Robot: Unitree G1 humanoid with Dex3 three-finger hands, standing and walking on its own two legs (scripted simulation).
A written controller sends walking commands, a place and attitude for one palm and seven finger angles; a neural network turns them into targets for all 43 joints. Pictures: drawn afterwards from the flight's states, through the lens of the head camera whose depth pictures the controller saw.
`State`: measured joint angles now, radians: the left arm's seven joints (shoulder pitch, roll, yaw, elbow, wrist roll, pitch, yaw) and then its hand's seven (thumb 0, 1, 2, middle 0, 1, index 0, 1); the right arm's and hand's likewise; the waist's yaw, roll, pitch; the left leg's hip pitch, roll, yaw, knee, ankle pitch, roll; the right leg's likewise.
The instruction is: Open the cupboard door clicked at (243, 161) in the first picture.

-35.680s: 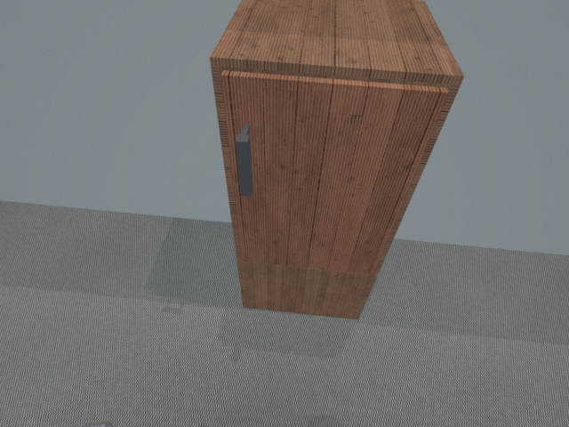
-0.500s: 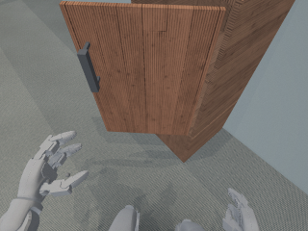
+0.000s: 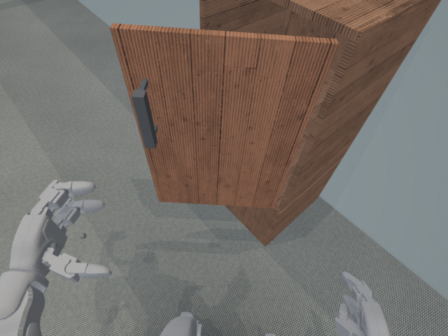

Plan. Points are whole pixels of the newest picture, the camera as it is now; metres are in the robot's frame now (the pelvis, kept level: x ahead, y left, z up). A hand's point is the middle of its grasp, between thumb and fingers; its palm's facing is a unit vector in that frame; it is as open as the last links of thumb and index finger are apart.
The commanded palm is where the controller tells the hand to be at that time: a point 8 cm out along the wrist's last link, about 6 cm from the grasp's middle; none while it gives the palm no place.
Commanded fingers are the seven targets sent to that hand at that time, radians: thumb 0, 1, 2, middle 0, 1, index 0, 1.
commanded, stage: raise the hand with hooked fingers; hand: left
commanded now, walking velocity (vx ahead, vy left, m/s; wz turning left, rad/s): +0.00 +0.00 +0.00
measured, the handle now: (147, 114) +0.53 +0.21 +0.07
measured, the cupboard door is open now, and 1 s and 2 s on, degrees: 46 46 46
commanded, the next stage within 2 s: move the hooked fingers beside the handle in 0.86 s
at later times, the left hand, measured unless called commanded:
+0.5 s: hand (60, 202) +0.29 +0.28 +0.09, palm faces +0.04 -1.00 -0.03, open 14.0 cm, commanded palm +0.26 +0.32 +0.09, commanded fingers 0.00 -0.50 0.30 -0.30 -1.20 -0.30 -1.20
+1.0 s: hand (73, 205) +0.29 +0.26 +0.09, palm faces +0.05 -1.00 -0.03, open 14.0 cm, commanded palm +0.27 +0.31 +0.09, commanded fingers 0.00 -0.50 0.30 -0.30 -1.20 -0.30 -1.20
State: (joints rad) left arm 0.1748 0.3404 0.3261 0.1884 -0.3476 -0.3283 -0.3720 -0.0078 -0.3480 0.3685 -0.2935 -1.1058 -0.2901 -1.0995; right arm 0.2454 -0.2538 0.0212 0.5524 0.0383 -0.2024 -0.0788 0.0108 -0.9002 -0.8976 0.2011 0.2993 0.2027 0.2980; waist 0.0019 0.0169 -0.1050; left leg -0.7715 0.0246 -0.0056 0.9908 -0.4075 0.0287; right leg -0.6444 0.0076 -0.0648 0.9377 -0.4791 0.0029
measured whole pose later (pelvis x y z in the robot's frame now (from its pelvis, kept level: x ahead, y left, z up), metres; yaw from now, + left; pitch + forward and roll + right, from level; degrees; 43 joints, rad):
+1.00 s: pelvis +0.00 -0.01 +0.01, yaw +0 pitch +9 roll -2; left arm -0.03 0.41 0.42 0.42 -0.36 -0.27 -0.48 -0.02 -0.50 0.30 -0.30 -1.20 -0.30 -1.20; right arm 0.27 -0.27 0.04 0.58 0.05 -0.18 -0.10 0.01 -0.90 -0.90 0.20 0.30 0.20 0.30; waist 0.00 0.03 -0.08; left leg -0.69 0.03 0.00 0.89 -0.37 0.02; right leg -0.57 0.01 -0.06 0.85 -0.44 -0.01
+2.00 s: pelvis +0.00 +0.00 +0.00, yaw -2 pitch +15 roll -3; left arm -0.55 0.54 0.47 0.94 -0.23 -0.34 -0.46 -0.02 -0.50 0.30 -0.30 -1.20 -0.30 -1.20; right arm 0.34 -0.27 0.04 0.61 0.03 -0.04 -0.07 0.01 -0.90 -0.90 0.20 0.30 0.21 0.30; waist -0.08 0.01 -0.10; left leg -0.84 0.04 0.02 0.96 -0.39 0.04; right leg -0.72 0.02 -0.04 0.91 -0.45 0.01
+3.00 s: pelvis +0.01 +0.01 -0.01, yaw -3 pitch +20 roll -5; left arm -0.81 0.71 0.53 1.18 -0.15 -0.36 -0.47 -0.02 -0.50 0.30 -0.30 -1.20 -0.30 -1.20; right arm 0.38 -0.28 0.05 0.61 0.01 0.06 -0.05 0.00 -0.90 -0.90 0.20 0.30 0.21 0.30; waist -0.14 0.01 -0.10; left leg -0.99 0.06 0.00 1.05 -0.42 0.04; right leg -0.86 0.05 -0.05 0.96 -0.46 0.01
